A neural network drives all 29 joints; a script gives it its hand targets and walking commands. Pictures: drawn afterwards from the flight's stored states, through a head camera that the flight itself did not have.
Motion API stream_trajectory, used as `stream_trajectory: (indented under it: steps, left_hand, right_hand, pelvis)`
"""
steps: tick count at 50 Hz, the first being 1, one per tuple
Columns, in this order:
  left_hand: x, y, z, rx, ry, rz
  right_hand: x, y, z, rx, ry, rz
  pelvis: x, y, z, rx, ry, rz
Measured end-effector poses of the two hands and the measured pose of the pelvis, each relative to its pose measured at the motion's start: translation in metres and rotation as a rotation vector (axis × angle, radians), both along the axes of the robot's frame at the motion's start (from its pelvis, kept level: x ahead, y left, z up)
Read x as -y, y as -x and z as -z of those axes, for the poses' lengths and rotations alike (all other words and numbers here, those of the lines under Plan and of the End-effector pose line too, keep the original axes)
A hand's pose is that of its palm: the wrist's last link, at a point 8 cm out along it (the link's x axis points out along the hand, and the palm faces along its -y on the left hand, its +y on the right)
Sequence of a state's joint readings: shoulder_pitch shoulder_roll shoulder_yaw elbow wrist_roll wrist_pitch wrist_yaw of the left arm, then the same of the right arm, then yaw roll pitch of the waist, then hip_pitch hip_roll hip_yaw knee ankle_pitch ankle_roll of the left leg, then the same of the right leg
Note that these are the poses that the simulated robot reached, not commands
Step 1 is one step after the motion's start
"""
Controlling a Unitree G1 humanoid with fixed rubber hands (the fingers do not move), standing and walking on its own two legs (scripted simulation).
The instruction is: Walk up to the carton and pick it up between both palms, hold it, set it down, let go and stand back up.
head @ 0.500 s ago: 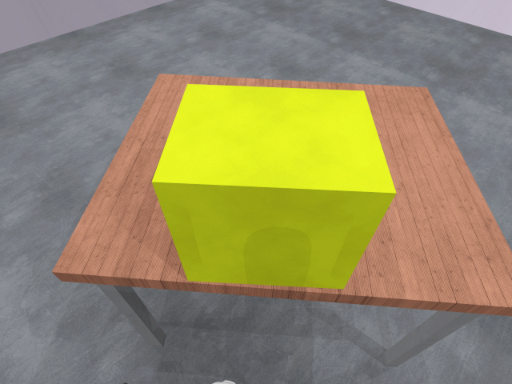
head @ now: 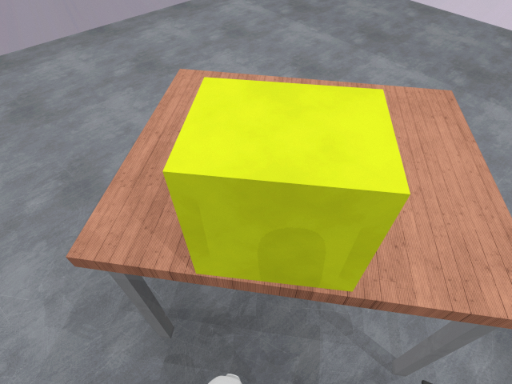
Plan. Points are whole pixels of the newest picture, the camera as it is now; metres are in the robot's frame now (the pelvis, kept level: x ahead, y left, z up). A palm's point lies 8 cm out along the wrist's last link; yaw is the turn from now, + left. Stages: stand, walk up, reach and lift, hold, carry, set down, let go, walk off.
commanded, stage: walk up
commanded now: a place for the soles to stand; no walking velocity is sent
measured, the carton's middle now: (281, 189) +0.43 -0.01 +0.05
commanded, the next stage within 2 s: stand in 0.60 s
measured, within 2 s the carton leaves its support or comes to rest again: neither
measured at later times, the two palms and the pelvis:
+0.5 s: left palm out of the picture +0.05 +0.27 -0.11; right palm out of the picture +0.10 -0.25 -0.10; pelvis -0.01 +0.00 +0.00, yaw +2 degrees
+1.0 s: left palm out of the picture +0.02 +0.27 -0.11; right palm out of the picture +0.09 -0.25 -0.10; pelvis -0.01 +0.00 +0.00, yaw +3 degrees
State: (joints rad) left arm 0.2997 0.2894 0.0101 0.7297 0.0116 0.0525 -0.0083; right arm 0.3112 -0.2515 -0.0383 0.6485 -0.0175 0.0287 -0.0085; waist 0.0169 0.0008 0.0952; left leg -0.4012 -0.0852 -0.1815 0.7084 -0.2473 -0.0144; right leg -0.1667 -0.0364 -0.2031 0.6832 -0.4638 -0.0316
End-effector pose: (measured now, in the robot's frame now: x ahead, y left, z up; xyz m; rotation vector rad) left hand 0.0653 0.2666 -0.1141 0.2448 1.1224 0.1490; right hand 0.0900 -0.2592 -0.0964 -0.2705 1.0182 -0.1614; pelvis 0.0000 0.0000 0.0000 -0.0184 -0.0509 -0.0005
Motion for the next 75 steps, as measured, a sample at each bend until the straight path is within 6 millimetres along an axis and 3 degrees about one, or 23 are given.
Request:
stream_trajectory:
  steps: [10,19,28,40,55,67,71,75]
  left_hand:
    - [-0.001,-0.002,0.002,0.010,0.007,-0.017]
    - [0.000,0.011,-0.003,0.021,-0.016,-0.016]
    - [-0.008,0.020,0.000,0.009,-0.009,-0.036]
    - [0.000,0.053,-0.007,-0.024,-0.019,-0.053]
    - [-0.010,0.041,-0.001,-0.022,0.000,-0.056]
    - [-0.010,0.056,-0.006,-0.054,-0.028,-0.065]
    - [-0.013,0.045,0.000,-0.089,-0.032,-0.080]
    - [-0.011,-0.012,0.010,-0.077,-0.038,-0.055]
  right_hand:
    - [-0.003,-0.004,-0.002,0.002,0.005,-0.010]
    - [0.003,-0.007,0.003,-0.011,0.001,-0.036]
    - [-0.008,-0.010,0.003,0.006,-0.017,-0.043]
    - [-0.005,-0.001,0.005,-0.012,-0.033,-0.054]
    - [-0.014,0.004,0.002,-0.044,-0.015,-0.041]
    - [-0.012,-0.001,0.007,-0.040,-0.030,-0.047]
    - [-0.012,-0.008,0.014,-0.020,-0.020,-0.063]
    - [-0.016,-0.034,0.018,0.070,-0.048,-0.058]
  pelvis:
    - [0.001,0.000,0.000,-0.007,0.007,-0.005]
    - [0.004,0.007,0.001,0.004,0.006,-0.034]
    - [-0.001,0.013,0.002,0.007,0.003,-0.036]
    - [0.005,0.016,-0.004,0.011,0.000,-0.048]
    - [-0.004,0.013,-0.005,-0.004,0.008,-0.047]
    - [-0.002,0.012,-0.005,-0.001,0.005,-0.047]
    - [-0.002,0.013,0.001,-0.022,-0.013,-0.002]
    - [0.001,0.023,0.012,-0.024,-0.028,0.058]
